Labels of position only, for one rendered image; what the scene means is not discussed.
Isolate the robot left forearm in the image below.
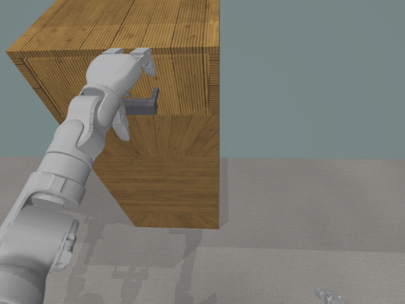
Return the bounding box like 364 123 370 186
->
0 84 120 247

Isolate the cabinet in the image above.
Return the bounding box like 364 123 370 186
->
5 0 220 229

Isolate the drawer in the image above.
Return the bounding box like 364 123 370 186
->
23 54 210 115

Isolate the left robot upper arm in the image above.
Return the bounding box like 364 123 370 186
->
0 204 79 304

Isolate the left robot hand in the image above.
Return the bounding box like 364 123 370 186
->
86 47 156 141

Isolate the right robot hand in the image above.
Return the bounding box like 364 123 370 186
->
315 287 348 304

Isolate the handle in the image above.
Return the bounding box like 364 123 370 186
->
122 87 159 115

